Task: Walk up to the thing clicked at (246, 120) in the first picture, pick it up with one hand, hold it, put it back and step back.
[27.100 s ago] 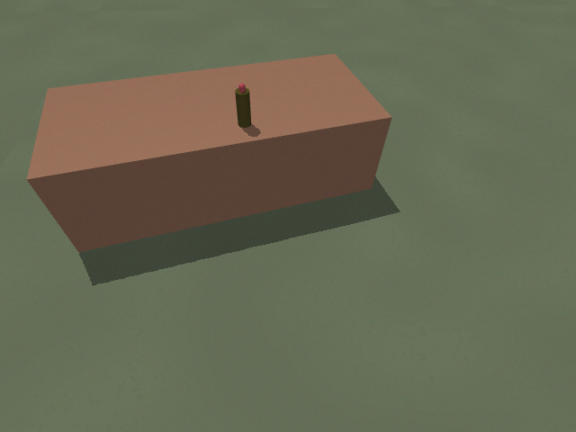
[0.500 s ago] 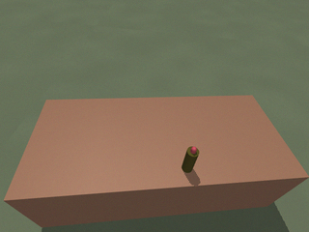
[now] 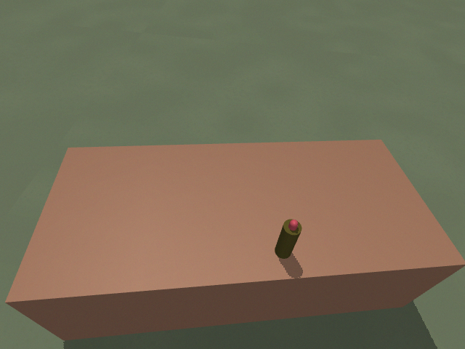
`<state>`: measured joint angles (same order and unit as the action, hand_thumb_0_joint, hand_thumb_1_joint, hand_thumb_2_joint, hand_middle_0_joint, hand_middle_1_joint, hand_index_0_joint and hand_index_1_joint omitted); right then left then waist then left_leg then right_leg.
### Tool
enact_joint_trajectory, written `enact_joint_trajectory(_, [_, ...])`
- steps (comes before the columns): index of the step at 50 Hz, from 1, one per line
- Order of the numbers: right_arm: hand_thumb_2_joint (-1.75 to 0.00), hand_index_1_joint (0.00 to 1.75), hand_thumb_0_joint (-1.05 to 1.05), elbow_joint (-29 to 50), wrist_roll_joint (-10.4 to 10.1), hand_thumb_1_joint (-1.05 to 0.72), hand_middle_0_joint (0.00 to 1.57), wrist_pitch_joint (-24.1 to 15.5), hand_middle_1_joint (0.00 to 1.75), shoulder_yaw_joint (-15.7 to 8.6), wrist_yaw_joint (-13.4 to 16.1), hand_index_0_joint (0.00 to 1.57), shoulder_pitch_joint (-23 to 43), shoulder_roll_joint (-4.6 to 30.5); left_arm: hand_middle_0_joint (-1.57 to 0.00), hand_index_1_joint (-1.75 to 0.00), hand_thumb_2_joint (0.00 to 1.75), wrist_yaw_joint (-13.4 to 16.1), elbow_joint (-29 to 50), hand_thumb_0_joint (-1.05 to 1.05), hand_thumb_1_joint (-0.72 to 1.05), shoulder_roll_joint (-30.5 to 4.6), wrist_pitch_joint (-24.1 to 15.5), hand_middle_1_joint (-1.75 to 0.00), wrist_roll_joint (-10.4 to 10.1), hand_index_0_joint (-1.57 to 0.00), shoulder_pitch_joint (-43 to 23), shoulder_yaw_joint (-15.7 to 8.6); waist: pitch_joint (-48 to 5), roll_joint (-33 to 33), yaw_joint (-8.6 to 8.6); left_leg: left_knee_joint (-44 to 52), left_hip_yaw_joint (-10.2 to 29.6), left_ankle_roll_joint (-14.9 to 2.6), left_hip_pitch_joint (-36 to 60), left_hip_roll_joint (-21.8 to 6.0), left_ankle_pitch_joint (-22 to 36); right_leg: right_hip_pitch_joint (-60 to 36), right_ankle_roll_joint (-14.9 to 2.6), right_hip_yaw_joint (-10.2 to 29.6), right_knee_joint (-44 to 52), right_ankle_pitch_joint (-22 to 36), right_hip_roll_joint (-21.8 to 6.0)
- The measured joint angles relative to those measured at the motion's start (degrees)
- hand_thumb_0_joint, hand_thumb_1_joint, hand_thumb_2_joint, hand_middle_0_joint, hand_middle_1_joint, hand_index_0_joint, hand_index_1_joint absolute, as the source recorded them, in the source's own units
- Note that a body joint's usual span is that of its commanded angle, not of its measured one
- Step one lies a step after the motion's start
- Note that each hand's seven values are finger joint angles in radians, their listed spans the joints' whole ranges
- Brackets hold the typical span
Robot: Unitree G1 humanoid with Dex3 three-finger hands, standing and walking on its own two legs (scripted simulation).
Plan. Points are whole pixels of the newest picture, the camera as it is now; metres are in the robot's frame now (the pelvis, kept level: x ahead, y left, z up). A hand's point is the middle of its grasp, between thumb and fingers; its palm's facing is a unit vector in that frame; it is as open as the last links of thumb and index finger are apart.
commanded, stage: stand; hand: right
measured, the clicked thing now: (288, 237) +0.49 -0.19 -0.27
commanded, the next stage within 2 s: step back in 0.96 s
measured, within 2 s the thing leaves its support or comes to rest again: neither
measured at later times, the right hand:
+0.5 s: hand out of the picture +0.08 -0.25 -0.15, palm faces +0.01 +0.93 -0.36, open 7.4 cm
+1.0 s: hand out of the picture +0.10 -0.25 -0.15, palm faces +0.00 +0.94 -0.35, open 7.4 cm
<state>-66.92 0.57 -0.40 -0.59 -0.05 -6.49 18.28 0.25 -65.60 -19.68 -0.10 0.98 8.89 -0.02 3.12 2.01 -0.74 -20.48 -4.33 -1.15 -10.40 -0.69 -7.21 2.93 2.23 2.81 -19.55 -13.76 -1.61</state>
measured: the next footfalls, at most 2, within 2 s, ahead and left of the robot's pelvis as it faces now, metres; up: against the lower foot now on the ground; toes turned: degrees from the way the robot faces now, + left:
left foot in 1.70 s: -0.11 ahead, +0.07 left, +0.00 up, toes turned +6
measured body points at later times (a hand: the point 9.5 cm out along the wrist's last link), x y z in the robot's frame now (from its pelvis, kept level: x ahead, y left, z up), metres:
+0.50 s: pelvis +0.01 +0.00 +0.00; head +0.01 +0.01 +0.45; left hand +0.08 +0.30 -0.14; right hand +0.08 -0.30 -0.13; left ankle +0.05 +0.11 -0.75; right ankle -0.03 -0.15 -0.75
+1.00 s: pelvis +0.02 +0.00 +0.00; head +0.02 +0.01 +0.45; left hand +0.08 +0.30 -0.14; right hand +0.10 -0.30 -0.13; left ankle +0.05 +0.11 -0.75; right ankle -0.03 -0.15 -0.75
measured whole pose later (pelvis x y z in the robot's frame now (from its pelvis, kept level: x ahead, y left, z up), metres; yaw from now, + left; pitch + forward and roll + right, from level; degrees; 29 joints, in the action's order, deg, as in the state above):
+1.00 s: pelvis +0.02 +0.00 +0.00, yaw +1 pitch -2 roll +0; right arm -65.7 0.2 -0.2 -0.9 -0.3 -4.8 19.0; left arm 0.3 -63.4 -20.1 0.4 0.2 7.6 -0.9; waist 3.0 1.5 -0.6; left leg -21.2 -3.6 -1.0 -10.4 -0.4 -8.6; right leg 2.3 2.0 2.0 -19.7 -15.1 -1.8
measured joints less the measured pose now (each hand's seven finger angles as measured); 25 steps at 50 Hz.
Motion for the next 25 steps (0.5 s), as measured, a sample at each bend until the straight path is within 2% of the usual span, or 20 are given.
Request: enact_joint_trajectory(25, [-0.9,0.3,0.0,0.33,-0.09,-0.91,0.21,-0.17,0.3,-0.07,0.07,0.2,0.86,0.55,-0.2,-0.3,0.9,0.07,0.86,0.01,0.9,-0.33,0.04,-0.3,-0.14,-0.2,-1.34,-0.33,-0.68,-0.24,-0.21,0.52,0.24,-0.13,1.03,0.52,-0.77,-1.74,0.23,-0.36,1.74,-0.27,-0.52])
